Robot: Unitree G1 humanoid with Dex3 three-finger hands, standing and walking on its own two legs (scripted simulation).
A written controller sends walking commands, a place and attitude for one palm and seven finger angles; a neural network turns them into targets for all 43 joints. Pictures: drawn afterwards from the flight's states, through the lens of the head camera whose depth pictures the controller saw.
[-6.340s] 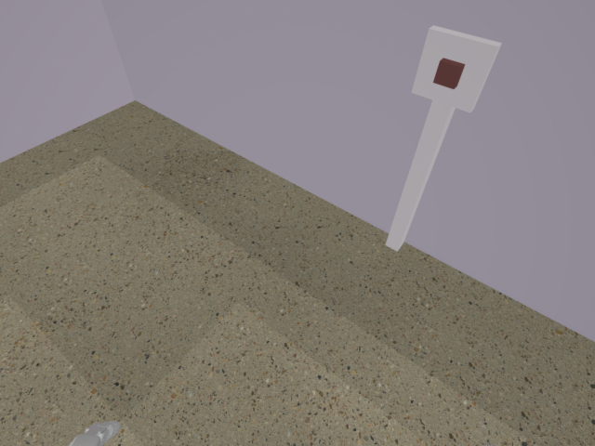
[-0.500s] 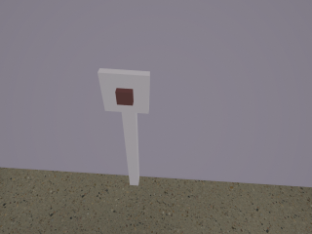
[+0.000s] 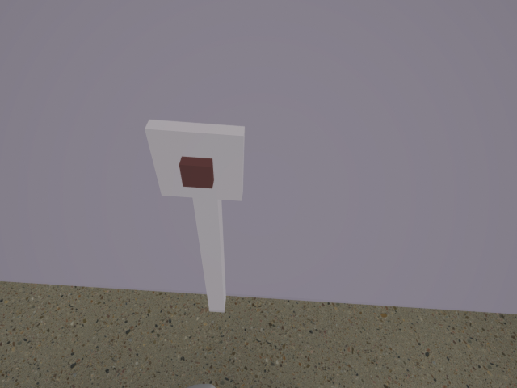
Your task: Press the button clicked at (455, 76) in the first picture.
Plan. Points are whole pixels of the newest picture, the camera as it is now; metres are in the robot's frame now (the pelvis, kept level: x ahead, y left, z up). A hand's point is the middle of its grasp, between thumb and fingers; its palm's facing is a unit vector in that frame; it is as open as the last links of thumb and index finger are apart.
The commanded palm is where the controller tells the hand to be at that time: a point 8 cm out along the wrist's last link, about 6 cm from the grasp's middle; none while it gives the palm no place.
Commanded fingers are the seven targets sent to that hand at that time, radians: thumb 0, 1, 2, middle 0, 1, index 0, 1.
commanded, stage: come to a stop and stand still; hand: left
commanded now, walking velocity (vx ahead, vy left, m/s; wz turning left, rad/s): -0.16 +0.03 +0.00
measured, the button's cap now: (197, 171) +0.50 +0.16 +0.04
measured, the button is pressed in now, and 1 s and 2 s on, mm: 0 0 0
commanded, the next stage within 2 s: none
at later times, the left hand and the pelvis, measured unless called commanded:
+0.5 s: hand out of the picture +0.04 +0.21 -0.17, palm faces -0.01 -0.97 -0.22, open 7.3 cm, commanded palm none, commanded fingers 0.00 0.90 0.90 -0.20 -0.30 -0.20 -0.30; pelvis -0.02 +0.02 +0.00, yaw -3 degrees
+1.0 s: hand out of the picture -0.08 +0.21 -0.18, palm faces +0.03 -0.99 -0.12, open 7.3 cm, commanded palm none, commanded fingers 0.00 0.90 0.90 -0.20 -0.30 -0.20 -0.30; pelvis -0.05 +0.05 +0.01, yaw -2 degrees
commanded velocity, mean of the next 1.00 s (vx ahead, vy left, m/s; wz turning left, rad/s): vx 0.04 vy -0.04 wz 0.00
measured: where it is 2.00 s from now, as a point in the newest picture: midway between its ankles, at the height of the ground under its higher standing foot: outside the picture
